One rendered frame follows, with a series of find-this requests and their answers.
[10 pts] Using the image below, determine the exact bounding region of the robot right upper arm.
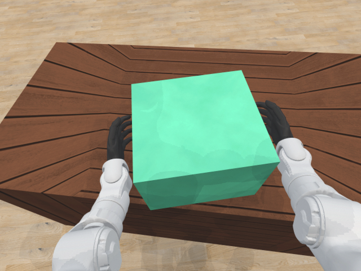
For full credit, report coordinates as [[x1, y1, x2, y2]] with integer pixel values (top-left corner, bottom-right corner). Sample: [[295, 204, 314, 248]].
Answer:
[[293, 195, 361, 271]]

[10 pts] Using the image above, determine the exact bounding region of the carton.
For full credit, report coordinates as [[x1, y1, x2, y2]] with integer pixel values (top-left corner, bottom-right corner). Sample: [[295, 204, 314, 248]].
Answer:
[[131, 70, 280, 210]]

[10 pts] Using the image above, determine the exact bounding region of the pedestal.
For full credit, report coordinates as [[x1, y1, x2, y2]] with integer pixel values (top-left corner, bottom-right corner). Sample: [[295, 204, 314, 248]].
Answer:
[[0, 42, 361, 257]]

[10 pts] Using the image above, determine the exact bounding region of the robot right forearm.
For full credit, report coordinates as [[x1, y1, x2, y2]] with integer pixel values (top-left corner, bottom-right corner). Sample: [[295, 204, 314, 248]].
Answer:
[[276, 138, 352, 214]]

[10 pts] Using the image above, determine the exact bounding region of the robot right hand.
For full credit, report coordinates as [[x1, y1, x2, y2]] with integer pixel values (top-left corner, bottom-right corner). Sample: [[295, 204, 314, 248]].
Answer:
[[255, 100, 294, 146]]

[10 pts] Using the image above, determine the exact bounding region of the robot left forearm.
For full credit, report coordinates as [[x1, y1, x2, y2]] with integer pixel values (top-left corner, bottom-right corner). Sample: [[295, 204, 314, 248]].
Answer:
[[52, 159, 133, 271]]

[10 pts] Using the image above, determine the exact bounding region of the robot left upper arm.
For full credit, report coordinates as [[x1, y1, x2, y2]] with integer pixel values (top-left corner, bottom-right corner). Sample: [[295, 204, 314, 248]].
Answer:
[[53, 226, 122, 271]]

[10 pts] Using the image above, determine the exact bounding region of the robot left hand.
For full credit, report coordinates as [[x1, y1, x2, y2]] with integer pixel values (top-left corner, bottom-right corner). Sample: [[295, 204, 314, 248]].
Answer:
[[107, 115, 133, 161]]

